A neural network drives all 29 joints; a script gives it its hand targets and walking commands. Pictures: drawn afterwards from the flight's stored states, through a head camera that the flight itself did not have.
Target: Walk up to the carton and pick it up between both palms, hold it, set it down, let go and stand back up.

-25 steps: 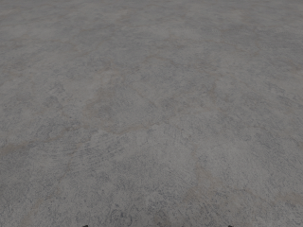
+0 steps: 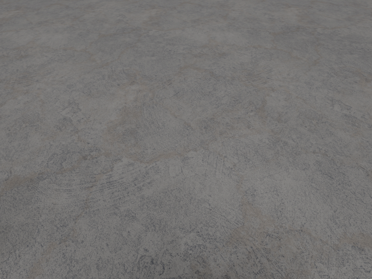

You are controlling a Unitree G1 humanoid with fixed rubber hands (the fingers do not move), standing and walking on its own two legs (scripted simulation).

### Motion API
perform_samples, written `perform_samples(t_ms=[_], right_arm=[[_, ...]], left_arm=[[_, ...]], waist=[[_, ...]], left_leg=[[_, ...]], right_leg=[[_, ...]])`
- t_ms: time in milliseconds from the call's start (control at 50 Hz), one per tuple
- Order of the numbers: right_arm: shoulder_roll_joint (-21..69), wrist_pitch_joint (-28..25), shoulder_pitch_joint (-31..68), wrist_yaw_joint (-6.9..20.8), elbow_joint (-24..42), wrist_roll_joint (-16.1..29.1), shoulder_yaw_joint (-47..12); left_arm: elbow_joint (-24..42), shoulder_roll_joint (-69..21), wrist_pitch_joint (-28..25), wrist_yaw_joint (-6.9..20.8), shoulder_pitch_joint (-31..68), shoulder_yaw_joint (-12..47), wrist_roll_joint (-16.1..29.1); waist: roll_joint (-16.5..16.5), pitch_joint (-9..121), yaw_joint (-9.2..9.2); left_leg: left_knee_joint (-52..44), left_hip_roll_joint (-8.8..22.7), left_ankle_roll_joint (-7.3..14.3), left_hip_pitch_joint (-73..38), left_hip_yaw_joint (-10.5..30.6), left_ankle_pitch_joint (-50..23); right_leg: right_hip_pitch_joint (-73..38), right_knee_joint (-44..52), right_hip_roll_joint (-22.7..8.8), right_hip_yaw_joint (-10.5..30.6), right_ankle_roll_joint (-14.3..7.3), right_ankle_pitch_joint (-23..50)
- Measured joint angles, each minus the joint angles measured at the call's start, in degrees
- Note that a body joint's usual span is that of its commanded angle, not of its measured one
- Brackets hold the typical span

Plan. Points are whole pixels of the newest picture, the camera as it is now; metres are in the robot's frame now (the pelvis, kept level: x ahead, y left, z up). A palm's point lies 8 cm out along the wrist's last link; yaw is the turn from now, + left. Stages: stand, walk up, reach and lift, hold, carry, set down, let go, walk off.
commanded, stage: stand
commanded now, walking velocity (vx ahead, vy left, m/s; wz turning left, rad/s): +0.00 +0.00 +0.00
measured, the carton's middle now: out of the picture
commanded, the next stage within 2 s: none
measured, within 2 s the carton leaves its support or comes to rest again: neither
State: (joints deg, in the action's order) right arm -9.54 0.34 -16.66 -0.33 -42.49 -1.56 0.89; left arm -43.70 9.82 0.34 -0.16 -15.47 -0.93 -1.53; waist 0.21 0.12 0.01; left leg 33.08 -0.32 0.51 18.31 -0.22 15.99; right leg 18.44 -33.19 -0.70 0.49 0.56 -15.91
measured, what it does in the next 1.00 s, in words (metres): stands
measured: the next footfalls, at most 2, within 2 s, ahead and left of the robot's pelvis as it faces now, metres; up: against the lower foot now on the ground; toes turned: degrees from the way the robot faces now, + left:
none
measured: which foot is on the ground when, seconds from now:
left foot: down 0.00-1.00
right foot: down 0.00-1.00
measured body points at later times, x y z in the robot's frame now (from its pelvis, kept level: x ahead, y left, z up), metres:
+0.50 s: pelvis +0.02 +0.00 +0.01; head +0.03 +0.00 +0.45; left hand +0.07 +0.22 -0.14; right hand +0.06 -0.24 -0.14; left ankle +0.02 +0.12 -0.73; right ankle +0.02 -0.13 -0.73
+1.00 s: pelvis +0.01 +0.01 +0.01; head +0.02 +0.02 +0.46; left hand +0.00 +0.23 -0.15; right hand +0.00 -0.21 -0.14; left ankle +0.02 +0.12 -0.73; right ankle +0.02 -0.13 -0.73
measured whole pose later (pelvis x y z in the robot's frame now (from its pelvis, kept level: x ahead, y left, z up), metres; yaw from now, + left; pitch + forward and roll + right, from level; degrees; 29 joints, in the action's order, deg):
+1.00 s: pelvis +0.01 +0.01 +0.01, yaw +0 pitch -1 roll +0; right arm -7.1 0.0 -18.6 -1.9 -59.4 -0.9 1.5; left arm -60.1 8.1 0.4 -1.7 -18.4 -1.3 -0.9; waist 0.6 -2.3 0.0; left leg 26.5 -0.6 1.2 11.7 -0.5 13.6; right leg 11.3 -25.3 -1.0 0.7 1.3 -12.8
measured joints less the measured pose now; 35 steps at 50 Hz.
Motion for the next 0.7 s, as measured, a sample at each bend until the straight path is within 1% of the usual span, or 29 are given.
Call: perform_samples(t_ms=[140,360,600,700], right_arm=[[0.18,-0.27,-0.29,-0.07,-1.87,0.21,0.35],[0.41,-0.52,-0.54,-0.69,-5.35,0.42,0.84],[0.09,-0.58,-1.57,-1.07,-9.87,0.54,1.51],[0.76,-0.19,-2.06,-1.60,-11.74,0.49,1.35]], left_arm=[[-2.42,-0.27,-0.33,-0.35,-1.77,-0.12,0.12],[-5.16,-0.46,-0.61,-0.94,-1.38,-0.26,0.41],[-9.32,-0.44,-0.63,-1.43,-1.54,-0.81,0.51],[-11.02,-0.19,-0.31,-1.74,-1.85,-0.92,0.42]], waist=[[-0.75,0.28,0.09],[0.14,0.45,-0.11],[0.21,-0.66,-0.35],[0.46,-0.67,-0.06]], left_leg=[[-0.33,0.09,-0.18,-0.74,0.21,0.38],[-1.82,0.40,-0.47,-2.38,0.44,0.31],[-3.68,0.50,-0.33,-4.64,0.34,-0.22],[-4.34,0.37,-0.15,-5.74,0.12,-0.40]], right_leg=[[-0.77,0.25,0.09,-0.22,-0.17,-0.55],[-2.49,1.87,0.39,-0.45,-0.50,-0.43],[-5.07,4.50,0.48,-0.36,-0.28,0.56],[-6.12,5.20,0.36,-0.14,-0.12,0.82]])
